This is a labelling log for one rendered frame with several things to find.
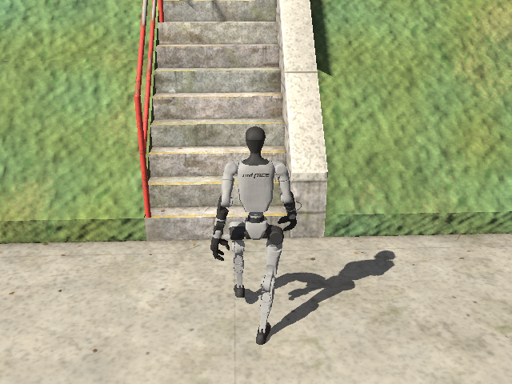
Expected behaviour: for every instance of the left robot upper arm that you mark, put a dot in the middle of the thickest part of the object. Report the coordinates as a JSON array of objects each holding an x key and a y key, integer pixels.
[{"x": 230, "y": 170}]

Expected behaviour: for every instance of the right robot upper arm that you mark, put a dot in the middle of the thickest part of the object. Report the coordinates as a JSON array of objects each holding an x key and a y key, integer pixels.
[{"x": 284, "y": 181}]

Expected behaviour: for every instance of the robot right foot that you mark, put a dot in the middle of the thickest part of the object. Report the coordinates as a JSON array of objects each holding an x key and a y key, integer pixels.
[{"x": 261, "y": 337}]

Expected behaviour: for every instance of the robot torso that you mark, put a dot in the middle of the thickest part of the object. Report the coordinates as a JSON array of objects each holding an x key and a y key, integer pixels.
[{"x": 255, "y": 187}]

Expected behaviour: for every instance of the robot right forearm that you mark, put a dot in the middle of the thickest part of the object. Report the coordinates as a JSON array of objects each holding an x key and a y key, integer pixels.
[{"x": 290, "y": 208}]

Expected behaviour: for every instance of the left robot hand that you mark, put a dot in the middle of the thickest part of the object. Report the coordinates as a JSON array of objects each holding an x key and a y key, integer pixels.
[{"x": 214, "y": 247}]

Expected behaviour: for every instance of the right robot hand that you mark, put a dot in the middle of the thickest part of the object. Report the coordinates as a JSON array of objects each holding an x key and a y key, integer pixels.
[{"x": 292, "y": 224}]

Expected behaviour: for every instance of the robot left forearm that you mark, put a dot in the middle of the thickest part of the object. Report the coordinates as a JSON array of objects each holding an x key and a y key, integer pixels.
[{"x": 220, "y": 220}]

